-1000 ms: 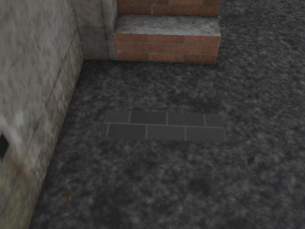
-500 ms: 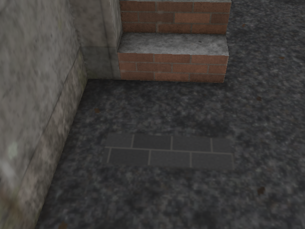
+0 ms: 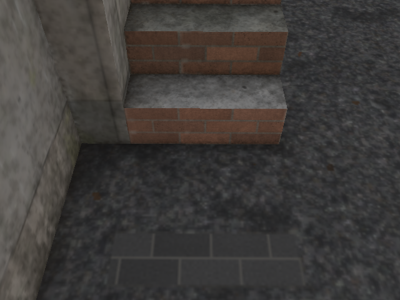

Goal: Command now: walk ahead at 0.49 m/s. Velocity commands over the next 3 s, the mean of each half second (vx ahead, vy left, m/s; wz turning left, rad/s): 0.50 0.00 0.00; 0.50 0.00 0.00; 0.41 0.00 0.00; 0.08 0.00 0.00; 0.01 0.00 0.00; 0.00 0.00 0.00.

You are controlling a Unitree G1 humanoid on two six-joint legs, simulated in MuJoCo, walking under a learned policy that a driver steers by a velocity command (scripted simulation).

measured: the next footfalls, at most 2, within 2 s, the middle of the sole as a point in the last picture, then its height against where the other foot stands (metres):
right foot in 0.30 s outside the picture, level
left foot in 0.86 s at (181, 263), level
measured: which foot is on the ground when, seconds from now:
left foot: down 0.00-0.32, up 0.34-0.84, down 0.86-1.00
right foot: up 0.00-0.28, down 0.30-0.88, up 0.90-1.00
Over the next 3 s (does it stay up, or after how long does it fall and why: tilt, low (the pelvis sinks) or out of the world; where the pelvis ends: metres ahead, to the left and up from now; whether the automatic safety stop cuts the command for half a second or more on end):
stays up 0.90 -0.07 0.00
